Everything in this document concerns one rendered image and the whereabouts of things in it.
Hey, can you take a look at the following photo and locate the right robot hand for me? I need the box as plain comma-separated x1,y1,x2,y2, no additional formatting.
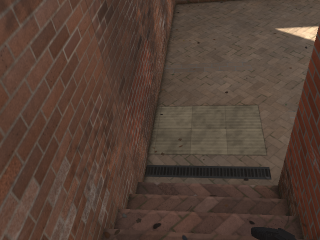
251,227,297,240

